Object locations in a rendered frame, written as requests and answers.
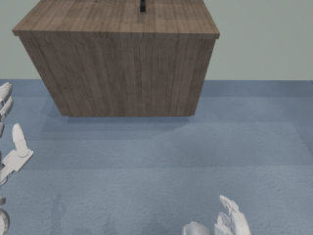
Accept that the robot right hand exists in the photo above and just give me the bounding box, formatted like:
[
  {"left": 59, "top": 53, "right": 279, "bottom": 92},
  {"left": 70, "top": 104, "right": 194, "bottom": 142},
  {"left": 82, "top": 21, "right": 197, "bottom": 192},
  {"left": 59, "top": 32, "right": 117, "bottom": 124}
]
[{"left": 214, "top": 195, "right": 251, "bottom": 235}]

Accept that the robot right thigh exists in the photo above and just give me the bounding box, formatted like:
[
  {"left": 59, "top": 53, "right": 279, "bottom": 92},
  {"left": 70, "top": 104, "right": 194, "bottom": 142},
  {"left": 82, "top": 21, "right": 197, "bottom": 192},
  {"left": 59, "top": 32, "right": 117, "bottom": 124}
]
[{"left": 181, "top": 222, "right": 212, "bottom": 235}]

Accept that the counter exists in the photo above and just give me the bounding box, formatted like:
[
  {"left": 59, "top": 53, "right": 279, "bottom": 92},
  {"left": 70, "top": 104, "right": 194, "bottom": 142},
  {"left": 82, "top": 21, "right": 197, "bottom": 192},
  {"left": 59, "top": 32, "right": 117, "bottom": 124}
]
[{"left": 12, "top": 0, "right": 220, "bottom": 118}]

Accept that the robot left hand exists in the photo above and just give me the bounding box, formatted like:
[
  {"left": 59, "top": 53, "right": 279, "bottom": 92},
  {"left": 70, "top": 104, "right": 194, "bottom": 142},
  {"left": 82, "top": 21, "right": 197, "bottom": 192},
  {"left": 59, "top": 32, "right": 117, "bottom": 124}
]
[{"left": 0, "top": 82, "right": 33, "bottom": 189}]

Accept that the left robot forearm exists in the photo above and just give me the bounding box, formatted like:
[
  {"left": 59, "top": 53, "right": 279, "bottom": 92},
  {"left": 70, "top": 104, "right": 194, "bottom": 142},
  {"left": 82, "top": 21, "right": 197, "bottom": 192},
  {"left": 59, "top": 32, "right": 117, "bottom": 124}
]
[{"left": 0, "top": 195, "right": 10, "bottom": 235}]

